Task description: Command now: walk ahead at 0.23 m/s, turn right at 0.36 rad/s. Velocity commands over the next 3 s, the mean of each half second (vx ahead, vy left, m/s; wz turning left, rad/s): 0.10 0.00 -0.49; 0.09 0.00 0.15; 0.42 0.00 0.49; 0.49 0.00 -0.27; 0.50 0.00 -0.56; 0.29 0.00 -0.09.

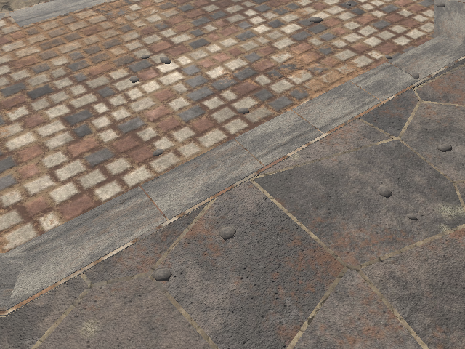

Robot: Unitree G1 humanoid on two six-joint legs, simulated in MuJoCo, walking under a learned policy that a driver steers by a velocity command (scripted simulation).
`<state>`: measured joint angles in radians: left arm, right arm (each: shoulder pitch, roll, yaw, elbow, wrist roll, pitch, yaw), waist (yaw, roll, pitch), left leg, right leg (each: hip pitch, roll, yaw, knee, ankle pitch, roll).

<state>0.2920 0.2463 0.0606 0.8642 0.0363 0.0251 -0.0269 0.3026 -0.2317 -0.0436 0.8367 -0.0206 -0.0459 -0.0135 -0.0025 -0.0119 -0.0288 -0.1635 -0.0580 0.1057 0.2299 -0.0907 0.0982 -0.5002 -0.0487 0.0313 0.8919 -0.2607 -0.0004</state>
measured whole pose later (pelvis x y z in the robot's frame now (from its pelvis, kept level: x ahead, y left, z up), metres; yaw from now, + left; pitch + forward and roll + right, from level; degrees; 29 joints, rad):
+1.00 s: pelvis +0.09 -0.07 +0.00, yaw -7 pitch +1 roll -1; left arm 0.19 0.29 0.05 0.77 0.02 -0.01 0.00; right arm 0.29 -0.28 -0.08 0.86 -0.01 0.04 0.01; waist -0.03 0.01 0.01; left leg -0.22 -0.06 -0.17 0.42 -0.22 0.05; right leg -0.26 0.06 0.03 0.59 -0.43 -0.02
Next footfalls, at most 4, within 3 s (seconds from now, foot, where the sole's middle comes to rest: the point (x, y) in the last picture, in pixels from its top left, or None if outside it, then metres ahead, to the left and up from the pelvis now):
0.22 right None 0.09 -0.14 -0.79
0.74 left None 0.15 0.04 -0.79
1.04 right None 0.11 -0.18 -0.79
1.48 left None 0.42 0.05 -0.79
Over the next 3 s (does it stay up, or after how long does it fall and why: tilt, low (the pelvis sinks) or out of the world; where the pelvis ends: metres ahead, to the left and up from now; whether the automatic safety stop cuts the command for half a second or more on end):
stays up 1.04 -0.11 -0.02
